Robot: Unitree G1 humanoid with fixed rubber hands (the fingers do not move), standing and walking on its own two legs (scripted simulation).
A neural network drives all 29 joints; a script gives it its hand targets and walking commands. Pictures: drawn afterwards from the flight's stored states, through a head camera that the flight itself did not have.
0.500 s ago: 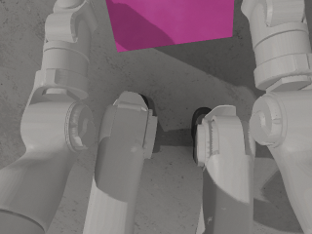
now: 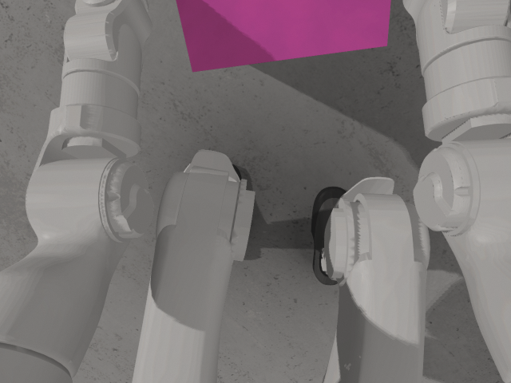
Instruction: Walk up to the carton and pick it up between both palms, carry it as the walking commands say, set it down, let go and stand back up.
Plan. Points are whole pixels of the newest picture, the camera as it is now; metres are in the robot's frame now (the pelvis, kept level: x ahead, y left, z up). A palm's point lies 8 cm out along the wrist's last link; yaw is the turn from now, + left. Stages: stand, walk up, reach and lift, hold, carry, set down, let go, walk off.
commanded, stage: set down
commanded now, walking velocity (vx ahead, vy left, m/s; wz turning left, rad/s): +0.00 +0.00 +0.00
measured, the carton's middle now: out of the picture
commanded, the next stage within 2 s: none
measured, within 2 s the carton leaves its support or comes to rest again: rests again in 0.90 s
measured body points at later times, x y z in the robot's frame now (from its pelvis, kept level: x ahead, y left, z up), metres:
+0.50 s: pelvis +0.01 +0.00 +0.00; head +0.38 +0.01 +0.24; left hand +0.52 +0.22 -0.19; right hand +0.58 -0.09 -0.19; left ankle +0.12 +0.13 -0.34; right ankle +0.10 -0.10 -0.34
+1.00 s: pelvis +0.02 +0.00 -0.01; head +0.39 +0.01 +0.23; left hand +0.52 +0.22 -0.21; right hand +0.58 -0.09 -0.21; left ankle +0.12 +0.13 -0.34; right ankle +0.10 -0.10 -0.34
